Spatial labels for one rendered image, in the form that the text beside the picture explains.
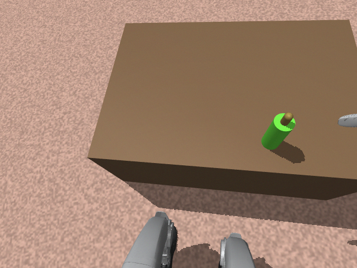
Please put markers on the left robot foot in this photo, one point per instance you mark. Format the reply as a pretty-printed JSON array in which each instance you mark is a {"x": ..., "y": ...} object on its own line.
[{"x": 173, "y": 247}]

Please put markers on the bottle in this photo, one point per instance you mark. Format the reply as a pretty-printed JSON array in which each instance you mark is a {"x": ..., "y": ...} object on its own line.
[{"x": 278, "y": 130}]

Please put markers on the right robot hand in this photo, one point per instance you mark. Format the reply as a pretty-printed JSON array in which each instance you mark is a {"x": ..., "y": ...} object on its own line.
[{"x": 348, "y": 120}]

